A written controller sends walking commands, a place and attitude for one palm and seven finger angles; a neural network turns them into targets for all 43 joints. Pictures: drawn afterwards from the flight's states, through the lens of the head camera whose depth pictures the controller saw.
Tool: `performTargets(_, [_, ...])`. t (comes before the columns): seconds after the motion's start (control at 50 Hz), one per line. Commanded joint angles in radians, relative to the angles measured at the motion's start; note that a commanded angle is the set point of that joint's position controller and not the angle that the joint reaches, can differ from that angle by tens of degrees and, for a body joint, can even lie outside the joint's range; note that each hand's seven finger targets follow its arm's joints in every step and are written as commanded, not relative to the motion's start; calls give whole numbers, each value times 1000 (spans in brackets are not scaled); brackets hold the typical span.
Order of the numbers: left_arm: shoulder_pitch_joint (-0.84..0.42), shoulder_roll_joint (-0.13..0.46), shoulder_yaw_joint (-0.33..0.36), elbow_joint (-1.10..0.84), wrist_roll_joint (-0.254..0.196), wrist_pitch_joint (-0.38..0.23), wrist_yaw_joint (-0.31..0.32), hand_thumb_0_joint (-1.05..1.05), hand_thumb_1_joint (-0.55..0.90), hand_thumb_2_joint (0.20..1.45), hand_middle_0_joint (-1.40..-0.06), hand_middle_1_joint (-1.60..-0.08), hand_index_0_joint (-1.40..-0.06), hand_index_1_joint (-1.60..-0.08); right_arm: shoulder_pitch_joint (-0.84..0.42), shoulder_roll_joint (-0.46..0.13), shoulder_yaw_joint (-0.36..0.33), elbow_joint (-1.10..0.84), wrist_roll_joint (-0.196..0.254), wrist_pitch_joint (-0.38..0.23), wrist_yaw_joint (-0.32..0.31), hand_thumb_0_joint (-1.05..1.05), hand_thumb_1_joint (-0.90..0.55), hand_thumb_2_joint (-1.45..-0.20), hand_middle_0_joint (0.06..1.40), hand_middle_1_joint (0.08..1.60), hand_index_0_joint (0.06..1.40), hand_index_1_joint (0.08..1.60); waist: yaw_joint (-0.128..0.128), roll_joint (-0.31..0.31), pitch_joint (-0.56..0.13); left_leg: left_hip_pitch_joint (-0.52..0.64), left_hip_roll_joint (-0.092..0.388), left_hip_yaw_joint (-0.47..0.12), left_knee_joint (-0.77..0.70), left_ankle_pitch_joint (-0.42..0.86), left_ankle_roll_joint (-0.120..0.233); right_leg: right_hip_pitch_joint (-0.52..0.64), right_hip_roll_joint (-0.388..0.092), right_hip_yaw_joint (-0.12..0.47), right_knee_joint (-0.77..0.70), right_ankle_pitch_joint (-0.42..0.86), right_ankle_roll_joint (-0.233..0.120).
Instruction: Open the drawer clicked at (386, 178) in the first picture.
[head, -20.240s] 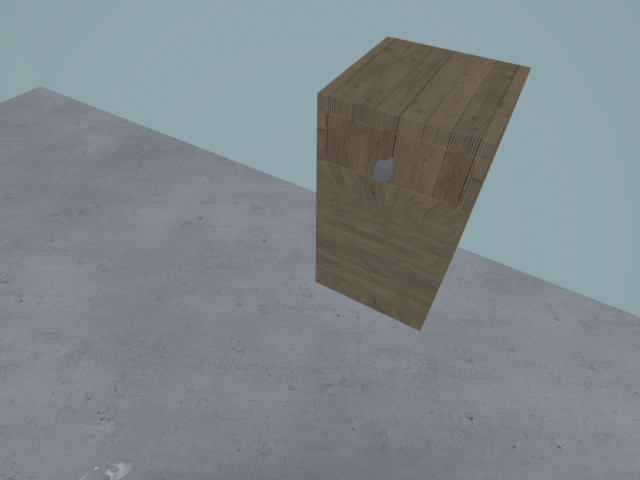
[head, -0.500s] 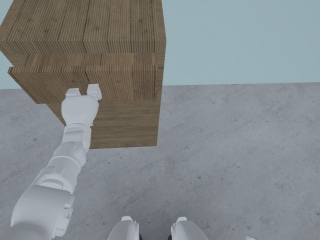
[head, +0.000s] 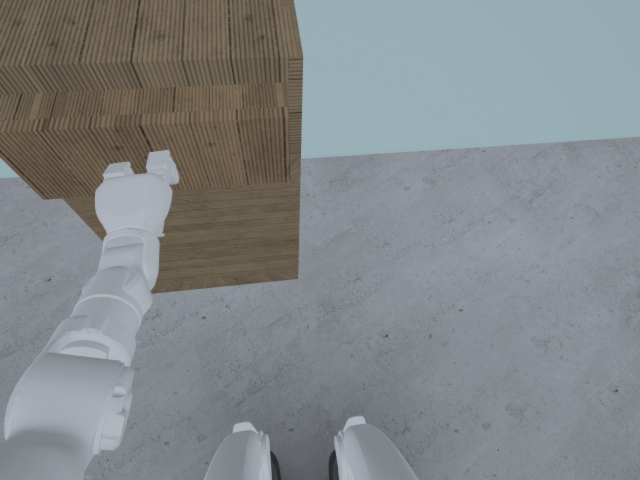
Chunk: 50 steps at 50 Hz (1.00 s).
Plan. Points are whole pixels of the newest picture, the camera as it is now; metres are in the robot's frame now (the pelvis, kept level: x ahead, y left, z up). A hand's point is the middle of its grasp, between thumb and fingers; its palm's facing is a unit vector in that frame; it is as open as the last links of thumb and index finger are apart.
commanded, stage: pull the drawer open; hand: left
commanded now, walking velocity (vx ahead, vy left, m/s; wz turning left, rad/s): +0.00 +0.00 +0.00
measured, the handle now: (155, 181) +0.53 +0.19 -0.01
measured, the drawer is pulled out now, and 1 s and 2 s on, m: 0.06 0.28 0.30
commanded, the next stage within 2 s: open the thumb to release the handle in 1.28 s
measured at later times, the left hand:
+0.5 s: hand (149, 290) +0.37 +0.19 -0.03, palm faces -0.01 -0.10 -0.99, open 7.4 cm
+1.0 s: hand (144, 387) +0.25 +0.18 -0.03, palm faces -0.03 -0.12 -0.99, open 7.3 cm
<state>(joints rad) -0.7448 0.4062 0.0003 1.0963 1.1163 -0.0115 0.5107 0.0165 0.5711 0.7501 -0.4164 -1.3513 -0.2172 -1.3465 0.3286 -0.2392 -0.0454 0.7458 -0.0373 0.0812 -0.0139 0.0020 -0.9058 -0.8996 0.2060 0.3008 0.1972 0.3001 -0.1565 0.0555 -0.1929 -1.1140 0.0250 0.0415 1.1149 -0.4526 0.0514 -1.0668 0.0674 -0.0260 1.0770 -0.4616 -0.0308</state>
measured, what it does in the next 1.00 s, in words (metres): stands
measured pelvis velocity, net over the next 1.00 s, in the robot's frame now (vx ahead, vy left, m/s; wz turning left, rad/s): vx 0.04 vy -0.01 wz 0.02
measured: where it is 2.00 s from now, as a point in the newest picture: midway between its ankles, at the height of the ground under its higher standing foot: outside the picture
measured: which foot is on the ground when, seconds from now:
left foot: down 0.00-1.00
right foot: down 0.00-1.00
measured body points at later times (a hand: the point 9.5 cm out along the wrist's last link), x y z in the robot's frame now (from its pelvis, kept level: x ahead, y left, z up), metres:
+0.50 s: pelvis +0.04 +0.00 +0.03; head +0.12 +0.01 +0.47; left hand +0.37 +0.20 +0.02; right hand +0.18 -0.25 -0.09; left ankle +0.03 +0.09 -0.65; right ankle +0.02 -0.11 -0.65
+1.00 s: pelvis +0.04 -0.01 +0.02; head +0.10 -0.03 +0.46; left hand +0.25 +0.19 +0.02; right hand +0.24 -0.23 -0.09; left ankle +0.03 +0.09 -0.65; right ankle +0.02 -0.11 -0.65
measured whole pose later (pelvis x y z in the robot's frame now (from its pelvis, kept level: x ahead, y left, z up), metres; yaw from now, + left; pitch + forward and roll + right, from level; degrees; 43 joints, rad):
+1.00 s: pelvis +0.04 -0.01 +0.02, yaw +1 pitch +17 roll +0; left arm 0.31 0.23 -0.17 0.22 1.14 0.04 0.61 0.06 0.61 0.72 -0.42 -1.35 -0.20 -1.30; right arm 0.11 -0.20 -0.02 0.59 -0.05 0.11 0.04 0.01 -0.91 -0.90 0.20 0.30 0.20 0.30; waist 0.02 0.03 -0.20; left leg -0.83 0.01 0.05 1.05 -0.52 0.03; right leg -0.80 0.06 -0.01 1.04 -0.54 -0.05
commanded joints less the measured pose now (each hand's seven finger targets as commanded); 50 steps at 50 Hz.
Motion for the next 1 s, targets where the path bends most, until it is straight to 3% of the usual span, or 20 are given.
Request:
performTargets(0.0, [-146,187,39,-252,-13,16,53,0,900,900,-400,-1350,-400,-1350,82,-157,-59,-95,4,-18,0,0,-900,-900,200,300,200,300,111,76,-529,474,-21,-52,-143,347,-19,262,13,-3,-150,295,-12])
performTargets(0.02, [-76,172,39,-260,-18,22,51,0,900,900,-400,-1350,-400,-1350,74,-154,-60,-103,6,-15,3,0,-900,-900,200,300,200,300,124,66,-517,477,-21,-46,-149,354,-20,281,15,-4,-156,305,-13])
performTargets(0.06, [-12,171,47,-291,-23,25,52,0,900,900,-400,-1350,-400,-1350,65,-154,-59,-110,9,-10,2,0,-900,-900,200,300,200,300,124,9,-483,459,-18,-45,-159,362,-15,308,14,-1,-164,331,-9])
performTargets(0.1, [39,115,13,-335,-28,28,60,0,900,900,-400,-1350,-400,-1350,49,-147,-64,-119,13,-10,2,0,-900,-900,200,300,200,300,116,-21,-447,453,-20,-39,-172,353,-12,326,12,1,-184,342,-8])
performTargets(0.12, [75,128,27,-355,-24,29,66,0,900,900,-400,-1350,-400,-1350,45,-148,-65,-119,13,-9,2,0,-900,-900,200,300,200,300,125,-35,-432,445,-21,-37,-178,354,-11,346,11,5,-188,352,-8])
performTargets(0.16, [150,138,44,-400,-11,33,80,0,900,900,-400,-1350,-400,-1350,25,-145,-64,-128,12,-2,-1,0,-900,-900,200,300,200,300,139,-38,-430,464,-20,-39,-186,391,-14,361,9,8,-184,384,-11])
performTargets(0.18, [163,93,13,-423,-11,35,87,0,900,900,-400,-1350,-400,-1350,16,-140,-65,-131,11,-2,0,0,-900,-900,200,300,200,300,131,-36,-407,465,-22,-36,-187,395,-13,357,9,7,-191,392,-11])
performTargets(0.28, [309,52,0,-514,11,65,122,0,900,900,-400,-1350,-400,-1350,-29,-129,-66,-146,6,6,9,0,-900,-900,200,300,200,300,145,-19,-364,516,-22,-39,-191,459,-19,358,8,3,-194,425,-18])
performTargets(0.36, [426,30,-13,-600,22,107,133,0,900,900,-400,-1350,-400,-1350,-67,-120,-61,-168,4,19,12,0,-900,-900,200,300,200,300,157,-3,-370,568,-21,-42,-188,554,-24,383,6,6,-193,489,-18])
performTargets(0.4, [470,-7,-44,-665,14,123,129,0,900,900,-400,-1350,-400,-1350,-86,-117,-61,-184,3,21,17,0,-900,-900,200,300,200,300,156,3,-373,593,-19,-41,-187,585,-25,393,5,3,-198,510,-15])
performTargets(0.44, [573,10,-20,-707,3,136,128,0,900,900,-400,-1350,-400,-1350,-108,-114,-55,-204,4,22,19,0,-900,-900,200,300,200,300,177,0,-380,602,-21,-46,-191,617,-28,429,5,7,-194,542,-18])
performTargets(0.48, [627,-45,-73,-753,3,147,124,0,900,900,-400,-1350,-400,-1350,-129,-106,-50,-219,8,20,24,0,-900,-900,200,300,200,300,171,8,-349,617,-20,-44,-192,628,-29,419,3,5,-197,551,-16])
performTargets(0.54, [723,-26,-51,-810,-7,145,120,0,900,900,-400,-1350,-400,-1350,-156,-105,-41,-238,6,17,26,0,-900,-900,200,300,200,300,182,-11,-347,610,-24,-47,-194,623,-30,451,2,10,-195,571,-17])
performTargets(0.58, [780,-62,-87,-839,4,140,122,0,900,900,-400,-1350,-400,-1350,-179,-99,-36,-251,6,13,28,0,-900,-900,200,300,200,300,176,-13,-319,606,-27,-43,-190,596,-29,437,0,14,-195,565,-15])
performTargets(0.66, [880,-49,-74,-904,21,121,138,0,900,900,-400,-1350,-400,-1350,-215,-95,-28,-267,1,7,36,0,-900,-900,200,300,200,300,191,-7,-301,604,-28,-48,-185,579,-33,421,0,16,-180,539,-18])
performTargets(0.72, [961,-90,-108,-951,21,116,145,0,900,900,-400,-1350,-400,-1350,-229,-90,-27,-283,-2,2,46,0,-900,-900,200,300,200,300,190,-17,-279,591,-33,-48,-176,551,-31,418,-2,14,-177,535,-19])
performTargets(0.76, [1002,-52,-73,-985,25,103,155,0,900,900,-400,-1350,-400,-1350,-247,-88,-20,-287,-6,1,47,0,-900,-900,200,300,200,300,203,-19,-298,581,-37,-47,-171,537,-33,428,-3,27,-164,545,-20])
performTargets(0.92, [1109,-58,-76,-1044,32,72,159,0,900,900,-400,-1350,-400,-1350,-288,-79,-11,-303,-16,-14,46,0,-900,-900,200,300,200,300,203,-43,-239,509,-53,-45,-152,393,-30,399,-4,45,-151,477,-26])
performTargets(0.96, [1155,-44,-67,-1082,30,62,157,0,900,900,-400,-1350,-400,-1350,-302,-78,-7,-313,-19,-19,48,0,-900,-900,200,300,200,300,216,-36,-260,517,-55,-44,-147,393,-30,392,-5,60,-145,468,-28])
performTargets(0.98, [1198,-48,-61,-1068,24,59,153,0,900,900,-400,-1350,-400,-1350,-298,-75,-10,-316,-15,-22,47,0,-900,-900,200,300,200,300,217,-48,-235,503,-55,-44,-148,379,-29,398,-4,51,-147,463,-29])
